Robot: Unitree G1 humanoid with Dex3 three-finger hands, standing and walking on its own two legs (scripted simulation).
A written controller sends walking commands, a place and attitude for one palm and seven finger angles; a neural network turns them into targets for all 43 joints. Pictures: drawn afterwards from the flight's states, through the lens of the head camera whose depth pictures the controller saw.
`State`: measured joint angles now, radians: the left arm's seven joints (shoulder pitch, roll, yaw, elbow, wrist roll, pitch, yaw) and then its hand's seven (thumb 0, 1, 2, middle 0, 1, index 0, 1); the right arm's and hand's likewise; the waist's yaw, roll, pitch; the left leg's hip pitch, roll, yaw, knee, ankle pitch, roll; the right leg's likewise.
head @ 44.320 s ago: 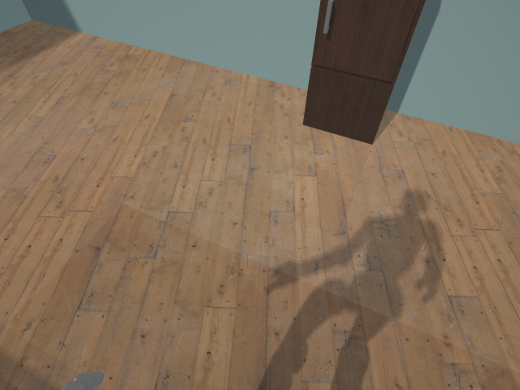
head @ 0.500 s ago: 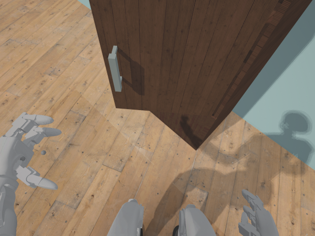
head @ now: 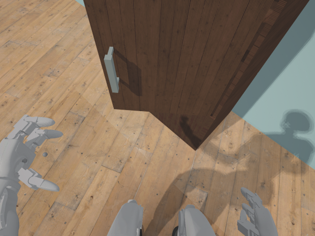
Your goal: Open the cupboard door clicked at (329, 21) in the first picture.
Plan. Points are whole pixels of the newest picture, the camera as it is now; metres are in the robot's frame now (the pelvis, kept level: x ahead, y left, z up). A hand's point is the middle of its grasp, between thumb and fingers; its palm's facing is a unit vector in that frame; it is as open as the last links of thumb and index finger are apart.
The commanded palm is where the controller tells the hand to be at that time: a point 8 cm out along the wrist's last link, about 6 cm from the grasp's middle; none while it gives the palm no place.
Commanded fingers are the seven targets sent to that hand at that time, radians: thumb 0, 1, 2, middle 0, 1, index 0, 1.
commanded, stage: move the hooked fingers beside the handle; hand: left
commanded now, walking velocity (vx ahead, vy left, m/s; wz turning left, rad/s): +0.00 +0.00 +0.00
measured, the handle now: (113, 71) +0.56 +0.18 +0.02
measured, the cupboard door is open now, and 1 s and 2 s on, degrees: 40 40 40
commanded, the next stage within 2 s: none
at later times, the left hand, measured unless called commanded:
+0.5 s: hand (62, 128) +0.35 +0.26 +0.04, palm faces +0.01 -1.00 -0.04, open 14.0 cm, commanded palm +0.33 +0.30 +0.04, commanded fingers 0.00 -0.50 0.30 -0.30 -1.20 -0.30 -1.20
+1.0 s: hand (74, 105) +0.42 +0.25 +0.03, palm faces +0.01 -1.00 -0.02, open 14.0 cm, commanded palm +0.41 +0.29 +0.03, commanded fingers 0.00 -0.50 0.30 -0.30 -1.20 -0.30 -1.20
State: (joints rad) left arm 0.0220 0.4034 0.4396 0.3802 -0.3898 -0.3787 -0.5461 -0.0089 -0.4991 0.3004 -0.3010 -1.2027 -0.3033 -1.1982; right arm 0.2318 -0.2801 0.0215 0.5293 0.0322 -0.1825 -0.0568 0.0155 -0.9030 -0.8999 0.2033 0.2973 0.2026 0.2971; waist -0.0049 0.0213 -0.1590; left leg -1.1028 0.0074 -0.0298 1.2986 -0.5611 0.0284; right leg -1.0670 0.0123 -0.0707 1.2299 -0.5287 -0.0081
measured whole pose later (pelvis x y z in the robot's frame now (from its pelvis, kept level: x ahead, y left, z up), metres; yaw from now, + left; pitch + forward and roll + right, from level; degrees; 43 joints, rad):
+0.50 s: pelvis +0.00 +0.00 +0.00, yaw +0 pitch +22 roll -3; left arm -0.22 0.41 0.41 0.55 -0.31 -0.37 -0.45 -0.01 -0.50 0.30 -0.30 -1.20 -0.30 -1.20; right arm 0.25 -0.28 0.03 0.55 0.03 -0.13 -0.05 0.01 -0.90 -0.90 0.20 0.30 0.20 0.30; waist -0.03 0.02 -0.16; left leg -1.12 0.01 -0.02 1.29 -0.56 0.03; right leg -1.09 0.01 -0.06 1.23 -0.52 -0.01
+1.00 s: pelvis +0.00 +0.00 -0.01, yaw -1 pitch +24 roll -3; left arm -0.52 0.48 0.46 0.86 -0.24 -0.43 -0.45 -0.01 -0.50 0.30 -0.30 -1.20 -0.30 -1.20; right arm 0.28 -0.29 0.02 0.61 0.02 -0.05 -0.04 0.01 -0.90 -0.90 0.20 0.30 0.20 0.30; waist -0.07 0.02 -0.15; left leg -1.18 0.02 -0.02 1.32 -0.56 0.03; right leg -1.16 0.02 -0.06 1.25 -0.52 -0.01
